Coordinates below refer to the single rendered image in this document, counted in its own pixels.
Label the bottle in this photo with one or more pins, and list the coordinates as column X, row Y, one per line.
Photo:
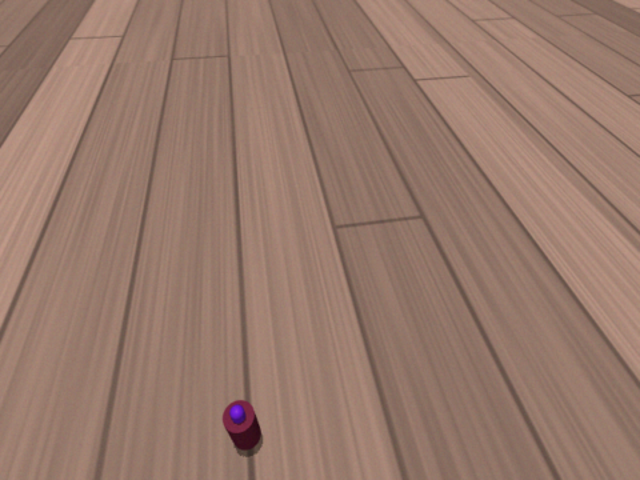
column 242, row 425

